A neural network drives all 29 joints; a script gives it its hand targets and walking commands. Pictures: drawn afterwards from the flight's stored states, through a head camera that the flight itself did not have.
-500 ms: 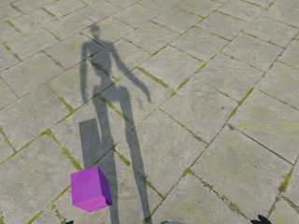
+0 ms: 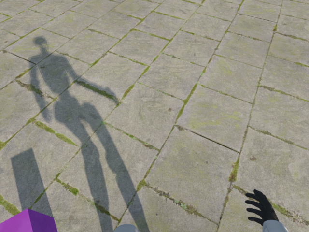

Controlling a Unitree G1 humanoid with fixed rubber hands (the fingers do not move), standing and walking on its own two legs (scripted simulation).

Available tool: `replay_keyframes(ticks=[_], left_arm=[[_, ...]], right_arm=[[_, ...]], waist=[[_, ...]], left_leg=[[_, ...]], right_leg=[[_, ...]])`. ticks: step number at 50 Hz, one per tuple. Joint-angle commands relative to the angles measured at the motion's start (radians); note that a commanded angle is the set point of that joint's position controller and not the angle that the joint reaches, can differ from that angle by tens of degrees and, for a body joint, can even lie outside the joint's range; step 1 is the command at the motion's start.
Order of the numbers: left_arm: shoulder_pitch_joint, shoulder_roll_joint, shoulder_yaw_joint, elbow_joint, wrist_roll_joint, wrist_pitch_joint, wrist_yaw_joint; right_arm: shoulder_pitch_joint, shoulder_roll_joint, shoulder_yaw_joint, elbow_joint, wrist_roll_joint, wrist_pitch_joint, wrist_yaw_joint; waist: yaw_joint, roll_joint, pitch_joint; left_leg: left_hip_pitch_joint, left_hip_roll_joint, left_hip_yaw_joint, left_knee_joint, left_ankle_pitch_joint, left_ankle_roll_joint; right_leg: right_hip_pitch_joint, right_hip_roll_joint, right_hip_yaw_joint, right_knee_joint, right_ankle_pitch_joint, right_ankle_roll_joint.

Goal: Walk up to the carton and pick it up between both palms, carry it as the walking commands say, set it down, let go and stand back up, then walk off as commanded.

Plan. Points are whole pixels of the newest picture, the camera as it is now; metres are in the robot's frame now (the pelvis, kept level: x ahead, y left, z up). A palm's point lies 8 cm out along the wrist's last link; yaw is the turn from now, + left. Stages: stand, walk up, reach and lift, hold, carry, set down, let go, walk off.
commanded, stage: walk off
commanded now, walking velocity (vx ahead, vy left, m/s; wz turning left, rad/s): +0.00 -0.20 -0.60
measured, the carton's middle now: out of the picture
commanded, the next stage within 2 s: none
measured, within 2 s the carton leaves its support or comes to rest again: neither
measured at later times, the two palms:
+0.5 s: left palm (131, 203) +0.21 +0.09 -0.12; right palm out of the picture +0.11 -0.45 -0.12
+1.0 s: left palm (177, 166) +0.33 -0.04 -0.13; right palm out of the picture +0.02 -0.49 -0.09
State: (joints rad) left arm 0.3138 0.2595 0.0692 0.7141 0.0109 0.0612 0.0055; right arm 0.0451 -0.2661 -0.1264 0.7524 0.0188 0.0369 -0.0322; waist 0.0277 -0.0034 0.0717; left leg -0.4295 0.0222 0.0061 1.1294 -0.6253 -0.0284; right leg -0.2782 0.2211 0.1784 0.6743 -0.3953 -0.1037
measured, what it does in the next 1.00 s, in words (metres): steps to the right, turning right: left foot, then right foot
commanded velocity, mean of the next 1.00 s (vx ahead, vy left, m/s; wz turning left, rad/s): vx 0.00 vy -0.20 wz -0.60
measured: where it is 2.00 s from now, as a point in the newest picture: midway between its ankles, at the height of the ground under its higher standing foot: outside the picture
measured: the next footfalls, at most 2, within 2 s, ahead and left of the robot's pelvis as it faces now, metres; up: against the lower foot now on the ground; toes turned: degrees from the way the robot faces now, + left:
left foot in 0.08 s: +0.01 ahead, +0.11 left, +0.00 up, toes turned -2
right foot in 0.36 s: +0.07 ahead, -0.25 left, +0.00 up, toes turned -11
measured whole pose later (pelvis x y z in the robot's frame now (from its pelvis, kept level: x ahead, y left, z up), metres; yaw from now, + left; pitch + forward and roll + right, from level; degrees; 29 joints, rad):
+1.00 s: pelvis +0.10 -0.20 +0.00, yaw -33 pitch -1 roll -3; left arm 0.19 0.26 0.07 0.72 0.01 0.08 -0.03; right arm 0.20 -0.25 -0.13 0.81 0.02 0.05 -0.06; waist 0.02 -0.04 0.09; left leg -0.23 0.14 0.12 0.74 -0.49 -0.02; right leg -0.49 0.09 0.06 1.31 -0.47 0.08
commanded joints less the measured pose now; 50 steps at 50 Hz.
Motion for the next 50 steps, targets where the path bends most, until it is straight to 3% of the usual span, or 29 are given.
replay_keyframes(ticks=[1, 2, 3, 4, 5, 7, 10, 13, 14, 15, 16, 17, 18, 19, 21, 22, 25, 27, 30, 34, 36, 37, 38, 39, 40, 41, 43, 45, 50], left_arm=[[-0.053, 0.183, 0.056, -0.074, -0.007, -0.017, 0.013], [-0.036, 0.113, 0.044, -0.079, 0.004, -0.027, 0.008], [-0.073, 0.116, 0.031, -0.096, 0.03, -0.022, 0.008], [-0.084, 0.127, 0.025, -0.096, 0.044, -0.01, 0.001], [-0.022, 0.14, 0.028, -0.071, 0.039, 0.012, -0.017], [-0.033, 0.141, 0.03, -0.077, 0.028, 0.036, -0.03], [-0.127, 0.125, 0.023, -0.108, 0.011, 0.032, -0.052], [-0.127, 0.057, 0.004, -0.101, -0.006, 0.007, -0.063], [-0.1, 0.046, 0.005, -0.095, -0.008, -0.003, -0.056], [0.001, 0.037, 0.016, -0.057, -0.011, -0.013, -0.043], [0.161, 0.071, 0.035, 0.001, -0.004, -0.026, -0.026], [0.221, 0.19, 0.059, 0.022, 0.028, -0.033, -0.013], [0.22, 0.331, 0.069, 0.016, 0.023, -0.043, -0.025], [0.255, 0.317, 0.063, 0.054, -0.001, -0.048, -0.031], [0.071, 0.252, 0.066, 0.004, -0.008, -0.032, -0.016], [0.047, 0.227, 0.056, -0.007, -0.003, -0.025, -0.004], [0.049, 0.188, 0.044, -0.028, 0.003, -0.02, -0.002], [0.083, 0.179, 0.044, -0.03, 0.007, -0.025, 0.002], [0.083, 0.17, 0.042, -0.047, 0.014, -0.02, 0.006], [0.088, 0.157, 0.04, -0.036, 0.02, -0.004, 0.005], [-0.033, 0.162, 0.04, -0.071, 0.018, -0.014, -0.006], [-0.07, 0.133, 0.034, -0.09, 0.006, -0.022, -0.007], [-0.04, 0.067, 0.027, -0.105, 0.019, -0.026, -0.012], [-0.069, 0.098, 0.017, -0.099, 0.043, -0.017, -0.014], [-0.056, 0.103, 0.017, -0.09, 0.053, -0.008, -0.022], [-0.047, 0.122, 0.024, -0.079, 0.053, 0.007, -0.035], [-0.046, 0.128, 0.028, -0.071, 0.041, 0.032, -0.04], [-0.088, 0.111, 0.021, -0.079, 0.029, 0.038, -0.049], [-0.17, 0.072, 0.008, -0.093, -0.008, 0.019, -0.054]], right_arm=[[0.329, -0.193, -0.021, 0.044, -0.013, -0.008, -0.045], [0.337, -0.218, -0.03, 0.064, 0.001, -0.006, -0.063], [0.341, -0.209, -0.019, 0.047, -0.029, -0.006, -0.069], [0.294, -0.176, 0.002, 0.026, -0.035, -0.006, -0.071], [0.196, -0.132, 0.008, -0.012, -0.039, 0.0, -0.068], [0.045, -0.159, 0.002, -0.065, -0.039, -0.002, -0.055], [0.122, -0.194, -0.012, -0.028, -0.055, -0.007, -0.036], [0.143, -0.248, -0.03, -0.009, -0.061, -0.01, -0.019], [0.126, -0.255, -0.027, -0.01, -0.049, -0.012, -0.009], [0.099, -0.261, -0.025, -0.015, -0.025, -0.015, 0.002], [0.058, -0.253, -0.02, -0.034, -0.003, -0.018, 0.015], [0.066, -0.19, -0.017, -0.055, -0.003, -0.032, 0.024], [0.078, -0.063, 0.006, -0.105, -0.031, -0.021, 0.022], [-0.007, -0.099, 0.003, -0.099, -0.058, 0.001, 0.011], [-0.043, -0.111, 0.009, -0.117, -0.055, 0.016, 0.015], [-0.061, -0.094, 0.006, -0.118, -0.055, 0.02, 0.018], [-0.013, -0.097, 0.007, -0.1, -0.053, 0.035, 0.007], [-0.034, -0.114, 0.004, -0.099, -0.046, 0.029, 0.001], [-0.024, -0.108, 0.01, -0.09, -0.03, 0.022, -0.005], [-0.017, -0.107, 0.013, -0.087, -0.009, 0.006, -0.021], [0.185, -0.128, 0.001, -0.021, -0.009, -0.001, -0.036], [0.304, -0.18, -0.015, 0.02, -0.012, -0.006, -0.043], [0.33, -0.251, -0.032, 0.031, -0.01, -0.004, -0.055], [0.293, -0.224, -0.013, 0.016, -0.029, -0.002, -0.055], [0.243, -0.203, -0.001, 0.004, -0.027, 0.002, -0.055], [0.185, -0.165, 0.001, -0.022, -0.027, 0.009, -0.055], [0.101, -0.134, 0.01, -0.044, -0.031, 0.005, -0.039], [0.126, -0.158, 0.002, -0.033, -0.043, 0.003, -0.037], [0.226, -0.201, -0.014, 0.01, -0.054, -0.003, -0.022]], waist=[[-0.125, 0.019, -0.279], [-0.13, 0.297, -0.324], [-0.125, 0.282, -0.343], [-0.078, 0.189, -0.271], [-0.016, 0.095, -0.185], [0.012, 0.21, -0.032], [-0.044, 0.181, 0.011], [-0.043, 0.248, -0.03], [-0.022, 0.287, -0.059], [0.029, 0.314, -0.131], [0.119, 0.233, -0.224], [0.147, -0.024, -0.27], [0.098, -0.43, -0.305], [0.123, -0.292, -0.292], [0.049, -0.064, -0.104], [0.041, -0.099, -0.04], [0.03, -0.225, -0.061], [0.048, -0.207, -0.099], [0.035, -0.142, -0.112], [0.032, -0.149, -0.116], [-0.056, -0.125, -0.219], [-0.123, 0.073, -0.276], [-0.111, 0.355, -0.332], [-0.094, 0.239, -0.265], [-0.05, 0.182, -0.199], [-0.041, 0.104, -0.15], [-0.016, 0.147, -0.04], [-0.039, 0.161, -0.044], [-0.08, 0.252, -0.048]], left_leg=[[0.628, 0.089, -0.14, -0.779, 0.578, 0.081], [0.962, 0.35, -0.344, -0.673, 1.167, 0.192], [0.923, 0.55, -0.338, -0.526, 1.559, 0.296], [0.764, 0.59, -0.321, -0.573, 1.681, 0.341], [0.6, 0.582, -0.248, -0.65, 1.452, 0.318], [0.425, 0.538, -0.189, -0.69, 1.221, 0.257], [0.483, 0.442, -0.091, -0.662, 1.081, 0.15], [0.511, 0.402, 0.038, -0.586, 1.142, 0.091], [0.447, 0.378, 0.083, -0.535, 1.252, 0.068], [0.399, 0.347, 0.095, -0.388, 1.402, 0.062], [0.302, 0.293, 0.133, -0.119, 1.447, 0.034], [0.017, 0.177, 0.135, 0.179, 0.762, -0.046], [-0.248, -0.038, 0.108, 0.395, -0.228, -0.124], [-0.206, 0.013, -0.037, 0.391, -0.221, -0.094], [-0.199, 0.052, -0.043, 0.34, -0.055, -0.061], [-0.21, 0.051, -0.043, 0.295, -0.017, -0.048], [-0.153, 0.026, -0.039, 0.227, 0.016, -0.037], [-0.12, 0.009, -0.051, 0.151, 0.007, -0.021], [-0.111, 0.002, -0.062, -0.006, 0.021, -0.007], [0.049, -0.006, -0.079, -0.359, 0.101, 0.001], [0.381, 0.015, -0.089, -0.61, 0.28, 0.022], [0.641, 0.151, -0.209, -0.811, 0.532, 0.077], [0.894, 0.475, -0.39, -0.682, 1.119, 0.184], [0.769, 0.591, -0.332, -0.6, 1.473, 0.28], [0.663, 0.589, -0.28, -0.626, 1.554, 0.308], [0.546, 0.576, -0.232, -0.691, 1.386, 0.312], [0.435, 0.508, -0.146, -0.723, 1.24, 0.26], [0.477, 0.44, -0.062, -0.681, 1.191, 0.196], [0.567, 0.419, 0.016, -0.628, 1.176, 0.134]], right_leg=[[0.004, -0.093, 0.202, 0.166, 1.001, 0.252], [-0.393, -0.021, 0.047, 0.443, -0.05, 0.241], [-0.509, -0.114, -0.042, 0.675, -0.262, 0.208], [-0.499, -0.137, -0.033, 0.811, -0.275, 0.18], [-0.473, -0.183, -0.016, 0.819, -0.189, 0.185], [-0.448, -0.247, -0.024, 0.794, -0.184, 0.23], [-0.453, -0.277, -0.076, 0.485, -0.128, 0.232], [-0.344, -0.277, -0.186, 0.232, -0.195, 0.217], [-0.218, -0.255, -0.238, 0.143, -0.216, 0.196], [-0.062, -0.184, -0.305, 0.083, -0.201, 0.183], [0.153, -0.133, -0.306, -0.084, -0.051, 0.142], [0.333, -0.211, -0.003, -0.14, 0.503, 0.068], [0.419, -0.48, 0.467, -0.124, 1.498, -0.1], [0.327, -0.469, 0.426, -0.129, 1.564, -0.172], [0.11, -0.391, 0.34, -0.225, 0.933, -0.098], [0.095, -0.37, 0.325, -0.23, 0.852, -0.088], [0.12, -0.326, 0.376, -0.221, 1.009, -0.072], [0.16, -0.318, 0.372, -0.214, 1.109, -0.079], [0.229, -0.304, 0.38, -0.202, 1.105, -0.069], [0.205, -0.242, 0.413, -0.172, 1.032, -0.001], [0.075, -0.178, 0.338, -0.059, 0.992, 0.07], [-0.12, -0.099, 0.193, 0.17, 0.721, 0.12], [-0.427, -0.015, -0.004, 0.422, -0.18, 0.144], [-0.487, -0.127, -0.064, 0.601, -0.247, 0.147], [-0.487, -0.15, -0.062, 0.701, -0.249, 0.142], [-0.461, -0.175, -0.064, 0.721, -0.182, 0.168], [-0.439, -0.204, -0.088, 0.791, -0.146, 0.214], [-0.444, -0.213, -0.115, 0.703, -0.095, 0.227], [-0.454, -0.263, -0.168, 0.44, -0.111, 0.233]])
